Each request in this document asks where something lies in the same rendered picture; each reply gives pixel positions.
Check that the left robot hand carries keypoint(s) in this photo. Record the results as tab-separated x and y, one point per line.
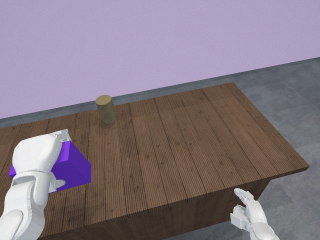
40	153

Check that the robot left forearm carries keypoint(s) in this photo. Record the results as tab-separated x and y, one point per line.
23	216

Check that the robot right forearm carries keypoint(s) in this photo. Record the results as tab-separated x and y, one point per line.
261	231

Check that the sponge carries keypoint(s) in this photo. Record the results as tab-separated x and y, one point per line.
70	166

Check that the table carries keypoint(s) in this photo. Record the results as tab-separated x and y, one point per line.
167	166

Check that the right robot hand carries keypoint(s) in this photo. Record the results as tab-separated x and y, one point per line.
243	217

